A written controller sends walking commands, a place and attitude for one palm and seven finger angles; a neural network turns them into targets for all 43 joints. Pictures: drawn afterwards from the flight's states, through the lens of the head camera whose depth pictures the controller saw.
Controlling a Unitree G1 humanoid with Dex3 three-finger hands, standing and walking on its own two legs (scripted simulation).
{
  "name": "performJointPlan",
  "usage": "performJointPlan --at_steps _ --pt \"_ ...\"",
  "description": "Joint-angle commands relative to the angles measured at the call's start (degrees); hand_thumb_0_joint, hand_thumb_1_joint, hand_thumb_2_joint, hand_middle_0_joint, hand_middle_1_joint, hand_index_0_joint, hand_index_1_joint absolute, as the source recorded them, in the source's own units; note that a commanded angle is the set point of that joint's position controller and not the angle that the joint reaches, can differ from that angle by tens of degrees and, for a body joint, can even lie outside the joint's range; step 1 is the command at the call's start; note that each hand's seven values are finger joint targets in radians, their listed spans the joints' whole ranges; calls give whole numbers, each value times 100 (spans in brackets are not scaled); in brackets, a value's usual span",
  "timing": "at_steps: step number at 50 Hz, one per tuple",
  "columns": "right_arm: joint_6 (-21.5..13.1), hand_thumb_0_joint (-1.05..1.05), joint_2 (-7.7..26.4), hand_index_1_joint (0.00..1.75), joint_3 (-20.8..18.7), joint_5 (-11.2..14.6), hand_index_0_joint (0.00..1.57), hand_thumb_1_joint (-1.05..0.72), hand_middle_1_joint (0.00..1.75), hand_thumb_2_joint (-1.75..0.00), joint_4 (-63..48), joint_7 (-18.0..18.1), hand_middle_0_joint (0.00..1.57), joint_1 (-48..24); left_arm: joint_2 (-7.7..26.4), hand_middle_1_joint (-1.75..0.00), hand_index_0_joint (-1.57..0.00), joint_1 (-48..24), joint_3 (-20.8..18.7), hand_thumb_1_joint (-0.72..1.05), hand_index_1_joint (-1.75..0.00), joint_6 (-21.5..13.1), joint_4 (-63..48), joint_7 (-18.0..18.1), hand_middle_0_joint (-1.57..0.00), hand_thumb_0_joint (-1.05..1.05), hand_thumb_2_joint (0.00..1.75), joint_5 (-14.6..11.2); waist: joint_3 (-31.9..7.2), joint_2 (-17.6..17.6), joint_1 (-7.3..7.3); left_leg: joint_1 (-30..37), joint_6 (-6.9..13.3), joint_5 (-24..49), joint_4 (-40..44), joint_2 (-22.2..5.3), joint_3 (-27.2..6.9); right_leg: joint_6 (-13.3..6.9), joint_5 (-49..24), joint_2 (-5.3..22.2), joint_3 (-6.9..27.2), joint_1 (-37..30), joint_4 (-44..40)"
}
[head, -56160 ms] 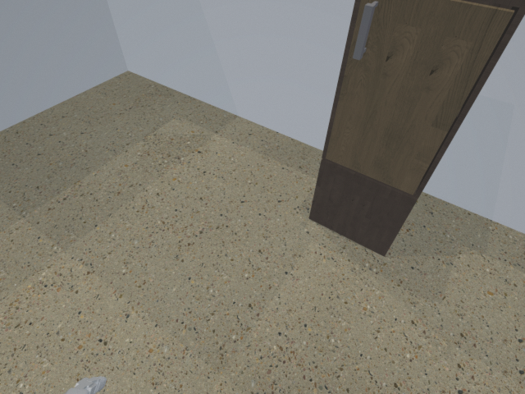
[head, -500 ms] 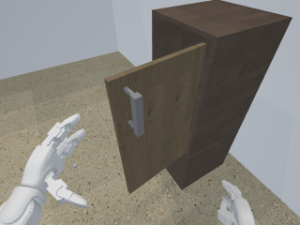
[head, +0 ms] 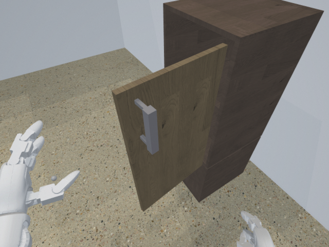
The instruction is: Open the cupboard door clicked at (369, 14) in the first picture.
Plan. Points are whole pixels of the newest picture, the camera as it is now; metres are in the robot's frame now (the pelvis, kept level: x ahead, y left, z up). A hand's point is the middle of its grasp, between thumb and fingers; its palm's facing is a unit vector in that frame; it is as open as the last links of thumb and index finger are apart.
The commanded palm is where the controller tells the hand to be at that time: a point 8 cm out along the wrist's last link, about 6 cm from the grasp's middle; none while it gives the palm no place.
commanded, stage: draw the hand back to the body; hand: left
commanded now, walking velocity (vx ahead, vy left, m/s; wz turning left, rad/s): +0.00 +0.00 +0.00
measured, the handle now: (146, 127) +0.34 +0.09 +0.14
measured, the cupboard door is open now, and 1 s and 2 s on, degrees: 97 97 97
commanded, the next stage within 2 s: step back with the hand held close in 0.60 s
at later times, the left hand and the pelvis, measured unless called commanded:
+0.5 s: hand (56, 169) +0.21 +0.24 +0.14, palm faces +0.43 -0.82 -0.38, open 7.5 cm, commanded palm +0.16 +0.29 +0.16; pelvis +0.02 -0.02 +0.00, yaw +0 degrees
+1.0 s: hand (48, 182) +0.19 +0.24 +0.14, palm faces +0.32 -0.81 -0.50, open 7.4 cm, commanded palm +0.13 +0.29 +0.17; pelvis -0.01 -0.01 +0.00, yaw -1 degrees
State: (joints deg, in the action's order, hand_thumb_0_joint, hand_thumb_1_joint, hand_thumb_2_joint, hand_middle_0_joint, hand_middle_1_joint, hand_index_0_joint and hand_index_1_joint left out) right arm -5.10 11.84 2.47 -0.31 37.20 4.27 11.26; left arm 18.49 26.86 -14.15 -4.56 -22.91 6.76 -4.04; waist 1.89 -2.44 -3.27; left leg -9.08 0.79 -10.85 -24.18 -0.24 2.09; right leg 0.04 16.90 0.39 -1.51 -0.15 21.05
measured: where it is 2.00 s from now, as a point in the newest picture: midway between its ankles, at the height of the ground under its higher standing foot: outside the picture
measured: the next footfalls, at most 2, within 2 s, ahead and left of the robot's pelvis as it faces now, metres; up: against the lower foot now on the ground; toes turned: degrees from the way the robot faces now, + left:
left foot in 1.56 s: -0.02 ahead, +0.13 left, +0.00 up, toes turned +1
right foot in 1.96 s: -0.32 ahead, -0.03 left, +0.00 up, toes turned -4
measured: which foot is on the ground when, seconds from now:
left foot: down 0.00-1.00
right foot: down 0.00-1.00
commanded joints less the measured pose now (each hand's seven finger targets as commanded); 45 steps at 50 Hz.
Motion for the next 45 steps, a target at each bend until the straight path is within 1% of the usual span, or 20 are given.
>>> performJointPlan --at_steps 1,5,7,9,11,14,16,20,22,25,26,30,31,35,36,37,38,40,42,45 --pt "-283 0 662 30 -286 13 20 -90 30 -90 -1005 61 20 -868 930 -30 -19 -464 -762 55 -30 -400 -1072 65 -19 0 75 15 -423 -75 -47 841 15 858 331 -118 -218 -114 -1065 -82 -40 812 -445" --pt "-233 0 670 30 -327 23 20 -90 30 -90 -1021 49 20 -843 1084 -30 -19 -437 -960 69 -30 -391 -1173 67 -19 0 81 -3 -616 -148 -66 926 20 1260 232 -109 -158 -108 -1527 -75 -18 676 -396" --pt "-216 0 689 30 -329 23 20 -90 30 -90 -1005 45 20 -848 1206 -30 -19 -508 -1083 76 -30 -365 -1111 78 -19 0 84 -2 -537 -124 -71 906 15 1328 210 -104 -145 -106 -1614 -78 -20 686 -437" --pt "-198 0 676 30 -346 25 20 -90 30 -90 -997 54 20 -802 1216 -30 -20 -526 -1140 83 -30 -363 -1119 88 -20 0 87 -23 -618 -235 -56 952 27 1496 168 -94 -116 -99 -1831 -58 -11 658 -388" --pt "-164 0 690 30 -361 34 20 -90 30 -90 -992 55 20 -797 1260 -30 -20 -556 -1225 90 -30 -332 -1006 89 -20 0 90 -44 -589 -138 -59 960 29 1555 151 -97 -100 -86 -1906 -67 -10 685 -397" --pt "-142 0 695 30 -361 35 20 -90 30 -90 -1012 42 20 -807 1055 -30 -20 -566 -1012 90 -30 -299 -935 57 -20 0 90 -40 -477 -107 -22 961 34 1514 173 -95 -81 -65 -1884 -64 -29 741 -410" --pt "-127 0 706 30 -374 28 20 -90 30 -90 -1012 37 20 -799 1042 -30 -20 -583 -985 90 -30 -297 -927 54 -20 0 90 -37 -539 -68 -25 981 52 1534 167 -79 -69 -58 -1927 -59 -25 710 -412" --pt "-108 0 712 30 -391 12 20 -90 30 -90 -1034 42 20 -808 1166 -30 -20 -594 -1064 90 -30 -302 -1083 55 -20 0 90 -27 -783 -9 -60 1037 75 1759 91 -53 -42 -47 -2291 -33 3 570 -364" --pt "-85 0 699 30 -376 12 20 -90 30 -90 -1035 45 20 -825 1276 -30 -20 -577 -1153 90 -30 -289 -1069 61 -20 0 90 -28 -743 72 -81 980 72 1803 65 -32 -40 -48 -2464 -15 16 504 -368" --pt "-63 0 655 30 -369 16 20 -90 30 -90 -1039 57 20 -841 1236 -30 -20 -545 -1171 90 -30 -289 -1080 52 -20 0 90 -44 -723 -88 -76 1014 70 1751 63 -36 -5 -33 -2438 -10 16 572 -378" --pt "-60 0 648 30 -368 22 20 -90 30 -90 -1035 55 20 -853 1231 -30 -20 -535 -1177 90 -30 -291 -1051 51 -20 0 90 -51 -658 22 -70 1008 75 1757 51 -41 2 -26 -2453 -17 13 622 -395" --pt "-37 0 643 30 -364 27 20 -90 30 -90 -1024 63 20 -874 1149 -30 -20 -557 -1093 90 -30 -280 -995 32 -20 0 90 -55 -529 -177 -46 998 64 1617 93 -49 13 -26 -2277 -14 16 688 -444" --pt "-39 0 653 30 -366 22 20 -90 30 -90 -1020 59 20 -855 1180 -30 -20 -567 -1130 90 -30 -284 -973 39 -20 0 90 -58 -575 -19 -50 1010 72 1665 88 -52 -9 -23 -2317 -25 6 669 -433" --pt "-33 0 665 30 -380 25 20 -90 30 -90 -1024 77 20 -886 1169 -30 -20 -544 -1110 90 -30 -294 -887 23 -20 0 90 -67 -545 98 -61 982 89 1537 113 -46 13 1 -2275 -7 25 679 -459" --pt "-86 0 664 30 -369 42 20 -90 30 -90 -1131 69 20 -940 1326 -30 -20 -829 -1155 90 -30 -387 -1648 35 -20 0 90 -74 -824 -160 -84 1082 88 1633 68 -31 -31 -14 -2354 3 59 573 -436" --pt "56 0 681 30 -292 103 20 -90 30 -90 -1293 45 20 -754 2388 -30 -20 -1505 -2135 90 -30 -661 -1922 114 -20 0 90 -23 -227 -361 141 747 144 1518 -178 -130 -163 7 -2740 298 278 1124 -624" --pt "133 0 701 30 -371 55 20 -90 30 -90 -1099 47 20 -891 1780 -30 -20 -619 -1689 90 -30 -657 -1377 16 -20 0 90 -54 -341 125 134 608 181 1693 -373 -168 -205 59 -3095 392 273 1125 -518" --pt "288 0 718 30 -423 74 20 -90 30 -90 -1246 19 20 -843 1379 -30 -20 192 -1364 90 -30 -492 -1090 -63 -20 0 90 -20 -531 492 136 567 197 1960 -536 -181 -61 237 -3804 453 206 1043 -324" --pt "413 0 763 30 -479 98 20 -90 30 -90 -1311 9 20 -792 1290 -30 -20 430 -1304 90 -30 -454 -1090 -88 -20 0 90 -22 -792 386 158 499 175 2143 -602 -209 -19 279 -4059 488 155 912 -139" --pt "546 0 779 30 -536 150 20 -90 30 -90 -1407 27 20 -712 1380 -30 -20 554 -1394 90 -30 -420 -1216 -54 -20 0 90 -31 -1073 263 209 636 149 2479 -549 -373 -48 247 -3622 431 173 1086 25"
